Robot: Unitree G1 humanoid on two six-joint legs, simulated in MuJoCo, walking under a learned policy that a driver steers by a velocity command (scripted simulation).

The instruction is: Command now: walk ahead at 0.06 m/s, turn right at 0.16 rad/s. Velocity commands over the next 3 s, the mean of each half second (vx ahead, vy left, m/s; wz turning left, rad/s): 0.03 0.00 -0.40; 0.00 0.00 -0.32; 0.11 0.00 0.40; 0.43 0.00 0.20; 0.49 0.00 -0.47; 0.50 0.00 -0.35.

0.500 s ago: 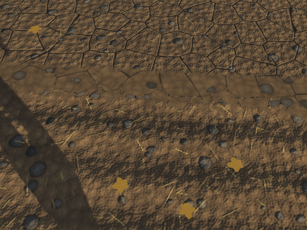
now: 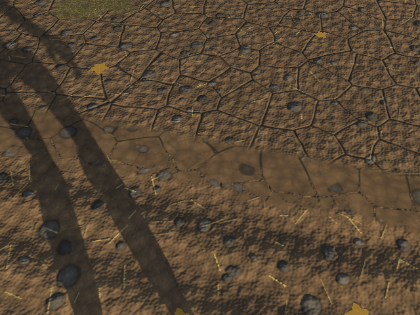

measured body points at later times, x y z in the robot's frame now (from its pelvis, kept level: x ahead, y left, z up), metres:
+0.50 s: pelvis +0.02 +0.03 +0.01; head +0.05 +0.04 +0.46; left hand +0.24 +0.27 -0.09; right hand +0.07 -0.27 -0.08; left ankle +0.04 +0.15 -0.73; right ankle -0.01 -0.11 -0.66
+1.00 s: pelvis +0.01 -0.02 +0.01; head +0.02 -0.03 +0.46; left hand +0.28 +0.13 -0.08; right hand +0.00 -0.31 -0.11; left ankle +0.08 +0.12 -0.71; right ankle -0.02 -0.10 -0.73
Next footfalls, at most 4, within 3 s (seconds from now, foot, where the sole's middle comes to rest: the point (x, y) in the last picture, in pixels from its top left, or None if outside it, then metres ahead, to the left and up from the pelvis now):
0.22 left None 0.08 0.14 -0.77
0.66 right None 0.01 -0.12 -0.77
1.04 left None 0.11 0.10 -0.77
1.72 left None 0.25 0.14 -0.77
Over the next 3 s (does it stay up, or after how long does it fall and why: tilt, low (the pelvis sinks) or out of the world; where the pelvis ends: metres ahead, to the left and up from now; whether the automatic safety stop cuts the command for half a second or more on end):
stays up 0.82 -0.06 0.02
